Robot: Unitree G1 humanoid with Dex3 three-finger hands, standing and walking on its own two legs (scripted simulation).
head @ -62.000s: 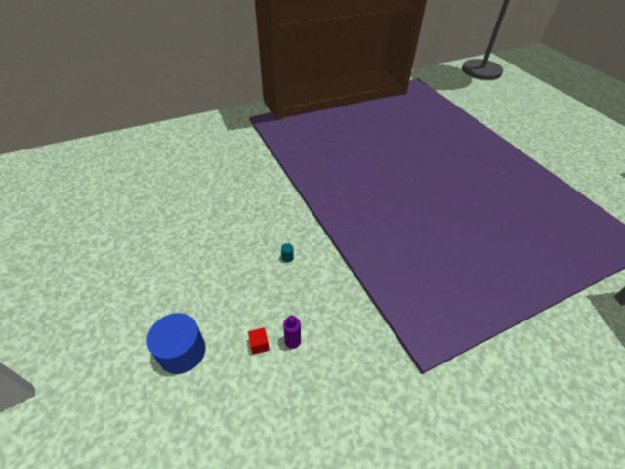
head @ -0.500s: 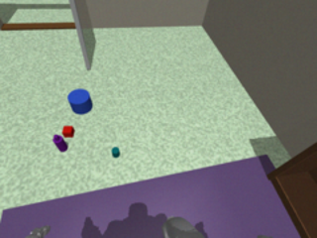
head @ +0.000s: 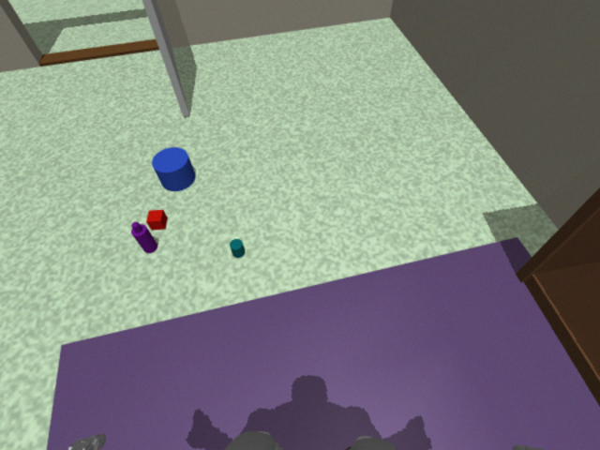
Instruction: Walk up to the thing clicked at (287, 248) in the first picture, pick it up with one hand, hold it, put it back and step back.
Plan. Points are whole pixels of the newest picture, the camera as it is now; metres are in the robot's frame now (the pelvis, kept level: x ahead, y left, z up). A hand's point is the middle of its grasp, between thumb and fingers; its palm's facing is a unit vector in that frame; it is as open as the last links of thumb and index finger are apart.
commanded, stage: step back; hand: left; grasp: from above
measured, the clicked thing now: (237, 248) +0.88 +0.27 -0.75
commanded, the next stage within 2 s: stand in 1.58 s
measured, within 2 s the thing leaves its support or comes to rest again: neither
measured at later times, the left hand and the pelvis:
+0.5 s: hand out of the picture -0.10 +0.23 -0.15, palm faces -0.02 -0.91 -0.41, open 7.4 cm; pelvis -0.18 -0.04 -0.01, yaw -1 degrees
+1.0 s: hand out of the picture -0.18 +0.25 -0.14, palm faces +0.05 -0.92 -0.38, open 7.4 cm; pelvis -0.22 -0.03 +0.00, yaw +4 degrees
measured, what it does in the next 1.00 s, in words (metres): walks backwards: left foot, then right foot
